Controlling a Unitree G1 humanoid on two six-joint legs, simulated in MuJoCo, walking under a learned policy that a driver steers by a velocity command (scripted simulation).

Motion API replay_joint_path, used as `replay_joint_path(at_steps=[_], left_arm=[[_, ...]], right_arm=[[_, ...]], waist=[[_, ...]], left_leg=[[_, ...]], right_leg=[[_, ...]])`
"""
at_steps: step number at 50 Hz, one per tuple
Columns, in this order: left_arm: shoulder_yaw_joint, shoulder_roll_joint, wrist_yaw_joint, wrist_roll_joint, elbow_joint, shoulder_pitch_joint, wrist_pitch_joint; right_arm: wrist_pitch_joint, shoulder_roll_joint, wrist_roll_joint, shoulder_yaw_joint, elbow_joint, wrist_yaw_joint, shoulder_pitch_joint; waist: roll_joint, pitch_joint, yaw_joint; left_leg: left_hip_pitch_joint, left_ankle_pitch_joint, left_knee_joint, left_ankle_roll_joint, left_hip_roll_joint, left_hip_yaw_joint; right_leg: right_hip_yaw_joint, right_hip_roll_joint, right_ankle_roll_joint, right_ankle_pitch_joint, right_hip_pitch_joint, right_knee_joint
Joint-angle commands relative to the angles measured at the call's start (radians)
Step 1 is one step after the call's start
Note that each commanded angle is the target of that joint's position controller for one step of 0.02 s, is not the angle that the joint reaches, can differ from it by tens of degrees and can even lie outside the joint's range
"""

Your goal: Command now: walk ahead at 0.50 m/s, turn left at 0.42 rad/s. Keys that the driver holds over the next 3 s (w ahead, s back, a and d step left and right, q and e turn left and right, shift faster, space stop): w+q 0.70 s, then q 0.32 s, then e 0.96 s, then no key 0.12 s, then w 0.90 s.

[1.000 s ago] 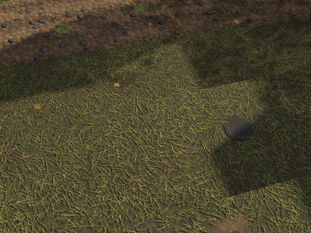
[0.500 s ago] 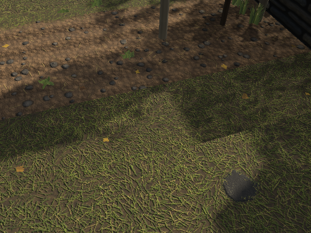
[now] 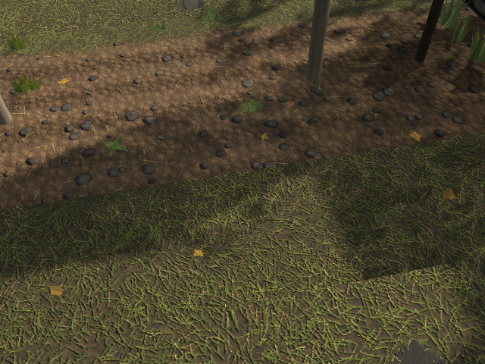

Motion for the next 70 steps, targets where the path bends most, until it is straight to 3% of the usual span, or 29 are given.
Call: replay_joint_path(at_steps=[1,7,9,11,12,13,14,15,16,17,18,20,25,29,31,32,33,34,36,40,42,50,55,56,57,58,61,63,70], left_arm=[[0.006,0.088,0.025,0.005,-0.044,0.0,-0.022],[-0.007,0.052,0.028,0.033,-0.04,0.137,-0.003],[-0.007,0.065,0.049,0.036,-0.05,0.121,0.03],[0.009,0.112,0.054,0.007,-0.044,0.109,0.053],[0.014,0.099,0.046,-0.021,-0.039,0.115,0.066],[0.017,0.056,0.031,-0.036,-0.077,0.148,0.067],[0.006,0.083,0.034,-0.056,-0.156,0.096,0.056],[0.009,0.112,0.033,-0.037,-0.185,0.012,0.057],[0.014,0.114,0.029,0.008,-0.202,-0.117,0.045],[0.01,0.08,0.017,-0.002,-0.229,-0.022,0.045],[0.015,0.128,0.024,0.014,-0.224,-0.099,0.069],[0.008,0.071,0.016,0.012,-0.227,-0.137,0.099],[-0.003,0.045,-0.001,-0.021,-0.286,-0.26,0.084],[0.003,0.084,-0.012,-0.013,-0.356,-0.406,0.073],[0.008,0.092,-0.012,-0.013,-0.322,-0.27,0.055],[0.025,0.147,-0.003,-0.001,-0.292,-0.128,0.043],[0.047,0.244,0.013,0.002,-0.288,-0.01,0.047],[0.057,0.273,0.019,-0.018,-0.275,-0.019,0.074],[0.028,0.132,0.015,-0.017,-0.314,-0.148,0.094],[0.015,0.097,0.001,-0.02,-0.314,-0.198,0.063],[0.019,0.11,-0.003,-0.029,-0.312,-0.192,0.059],[0.022,0.153,0.003,-0.032,-0.308,-0.183,0.103],[0.024,0.169,0.012,-0.038,-0.287,-0.154,0.139],[0.007,0.124,0.012,-0.039,-0.296,-0.099,0.14],[-0.03,0.005,-0.001,-0.046,-0.332,-0.035,0.145],[-0.016,0.073,0.004,-0.041,-0.286,-0.066,0.172],[-0.004,0.109,0.004,-0.054,-0.278,-0.147,0.182],[0.008,0.13,0.002,-0.032,-0.255,-0.111,0.196],[0.013,0.107,-0.026,-0.032,-0.31,-0.184,0.22]], right_arm=[[-0.01,-0.005,0.008,0.007,-0.061,0.015,-0.12],[-0.014,0.009,-0.006,0.035,-0.101,0.013,-0.276],[-0.021,0.005,0.0,0.039,-0.061,0.011,-0.18],[-0.021,-0.055,-0.036,0.014,0.055,-0.012,0.155],[-0.021,-0.093,-0.047,-0.006,0.107,-0.014,0.284],[-0.024,-0.18,-0.033,-0.022,0.107,-0.006,0.366],[-0.029,-0.215,0.003,-0.028,0.072,-0.002,0.394],[-0.02,-0.184,0.017,-0.025,0.06,-0.012,0.38],[-0.029,-0.135,0.035,0.008,0.056,-0.021,0.297],[-0.038,-0.192,0.011,-0.013,0.04,-0.055,0.236],[-0.057,-0.107,0.011,0.015,0.007,-0.066,0.138],[-0.073,-0.104,-0.004,0.018,-0.004,-0.066,0.063],[-0.067,-0.096,0.032,0.014,-0.005,-0.048,0.145],[-0.036,-0.127,0.017,0.006,-0.023,-0.052,0.219],[-0.034,-0.143,0.017,0.002,-0.043,-0.057,0.168],[-0.045,-0.117,0.025,0.009,-0.068,-0.055,0.144],[-0.06,-0.048,0.037,0.022,-0.102,-0.05,0.174],[-0.055,-0.091,0.024,0.013,-0.125,-0.049,0.215],[-0.036,-0.105,0.002,0.01,-0.109,-0.039,0.141],[0.011,-0.074,0.007,0.011,-0.107,-0.028,0.193],[0.024,-0.074,0.015,0.01,-0.134,-0.025,0.161],[0.031,-0.025,0.012,0.048,-0.239,-0.004,-0.042],[0.015,-0.025,-0.002,0.051,-0.212,-0.033,0.053],[0.0,-0.079,-0.018,0.044,-0.208,-0.045,0.108],[-0.005,-0.137,-0.003,0.044,-0.227,-0.054,0.074],[-0.002,-0.092,0.047,0.051,-0.183,-0.065,0.145],[0.003,-0.014,0.014,0.087,-0.18,-0.084,-0.042],[0.0,-0.028,0.018,0.084,-0.185,-0.092,-0.078],[0.016,-0.057,0.015,0.056,-0.179,-0.081,-0.079]], waist=[[-0.088,0.072,0.011],[-0.051,0.179,0.106],[-0.013,0.171,0.066],[-0.014,-0.008,-0.088],[0.054,-0.058,-0.162],[0.191,-0.133,-0.133],[0.142,-0.321,-0.181],[0.02,-0.34,-0.197],[-0.156,-0.176,-0.155],[0.155,-0.232,-0.08],[-0.045,-0.077,-0.03],[-0.088,-0.04,0.018],[0.012,-0.106,-0.04],[0.003,-0.026,-0.084],[0.003,-0.033,0.007],[-0.075,-0.097,0.079],[-0.239,-0.228,0.102],[-0.35,-0.255,0.055],[-0.076,-0.013,0.025],[-0.149,-0.017,-0.061],[-0.138,-0.065,-0.07],[-0.156,-0.075,-0.028],[-0.133,-0.123,-0.069],[-0.01,-0.218,-0.077],[0.2,-0.306,-0.031],[0.118,-0.35,-0.102],[0.09,-0.088,-0.025],[0.086,-0.098,-0.006],[0.103,-0.077,-0.033]], left_leg=[[0.015,0.271,-0.109,0.007,-0.015,0.035],[0.002,0.319,-0.294,-0.008,-0.014,0.135],[0.155,0.322,-0.464,-0.002,0.018,0.131],[0.471,0.297,-0.52,0.04,-0.033,0.194],[0.705,0.356,-0.6,0.112,0.015,0.131],[1.149,0.776,-0.145,0.195,0.187,-0.018],[1.321,0.814,-0.094,0.281,0.333,-0.222],[1.246,0.466,-0.228,0.314,0.349,-0.317],[0.988,0.312,-0.349,0.186,0.237,-0.236],[0.89,-0.006,-0.415,0.346,0.406,-0.518],[0.6,0.092,-0.48,0.327,0.356,-0.479],[0.312,0.053,-0.535,0.301,0.197,-0.362],[0.354,0.084,-0.476,0.2,0.081,-0.254],[0.469,-0.098,-0.455,0.165,0.099,-0.385],[0.405,-0.113,-0.347,0.116,0.062,-0.375],[0.29,-0.16,-0.149,0.077,0.002,-0.303],[0.111,-0.493,0.159,0.036,-0.124,-0.123],[-0.069,-0.824,0.31,0.035,-0.163,-0.035],[-0.127,-0.69,0.408,0.02,-0.055,-0.032],[0.048,-0.578,0.338,-0.047,-0.008,0.004],[0.04,-0.519,0.324,-0.06,-0.008,0.013],[0.166,-0.35,-0.057,-0.05,-0.003,0.126],[0.381,-0.389,-0.422,0.0,-0.051,0.103],[0.603,-0.068,-0.465,0.03,0.103,-0.068],[0.814,0.437,-0.418,0.192,0.401,-0.358],[0.718,0.351,-0.446,0.255,0.389,-0.314],[0.482,0.042,-0.567,0.145,0.259,-0.119],[0.438,0.047,-0.572,0.124,0.226,-0.04],[0.406,-0.343,-0.597,0.139,0.243,0.009]], right_leg=[[0.149,-0.216,-0.095,0.075,-0.147,-0.118],[0.103,-0.213,-0.074,0.053,-0.071,0.141],[0.067,-0.204,-0.062,0.205,-0.056,0.282],[0.023,-0.171,-0.07,0.574,-0.009,0.692],[-0.018,-0.105,-0.052,0.337,-0.201,1.106],[-0.004,-0.002,-0.025,-0.395,-0.712,1.448],[0.139,-0.074,-0.031,-0.282,-0.898,1.41],[0.154,-0.103,-0.021,-0.192,-0.942,1.356],[0.147,-0.108,-0.05,0.024,-0.866,1.158],[0.197,-0.104,-0.003,0.09,-0.899,1.093],[0.216,-0.163,0.057,0.137,-0.793,0.844],[0.198,-0.141,0.115,0.169,-0.514,0.578],[0.17,-0.066,0.065,0.44,-0.338,0.197],[0.202,-0.012,0.047,0.314,-0.376,0.037],[0.21,0.015,0.022,0.295,-0.157,-0.105],[0.326,-0.085,-0.016,0.238,0.057,-0.151],[0.614,-0.319,-0.082,0.093,0.301,-0.226],[0.925,-0.444,-0.166,-0.016,0.311,-0.321],[0.709,-0.375,-0.16,0.015,0.097,-0.331],[0.321,-0.272,-0.118,0.881,-0.069,-0.304],[0.235,-0.269,-0.127,1.016,-0.046,-0.289],[0.03,-0.242,-0.122,0.989,-0.04,-0.236],[0.068,-0.225,-0.083,0.89,0.019,0.002],[0.034,-0.19,-0.029,0.644,-0.101,0.163],[0.029,-0.042,0.023,-0.136,-0.354,0.366],[0.177,-0.032,0.034,-0.181,-0.317,0.385],[0.23,-0.042,0.039,-0.045,-0.303,0.307],[0.189,-0.018,0.049,0.034,-0.242,0.332],[0.136,-0.017,0.053,0.061,-0.28,0.28]])
Next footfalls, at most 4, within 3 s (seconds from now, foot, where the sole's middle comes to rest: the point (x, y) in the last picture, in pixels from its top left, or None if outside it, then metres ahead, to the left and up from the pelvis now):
0.24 left None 0.31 0.09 -0.94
0.64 right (271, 362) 0.57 -0.02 -0.94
1.12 left None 0.54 0.22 -0.94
1.58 right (264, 363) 0.56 0.00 -0.94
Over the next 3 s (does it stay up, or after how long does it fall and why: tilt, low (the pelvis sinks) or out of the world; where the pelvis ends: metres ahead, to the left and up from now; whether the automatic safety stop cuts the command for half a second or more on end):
stays up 0.80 0.06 -0.19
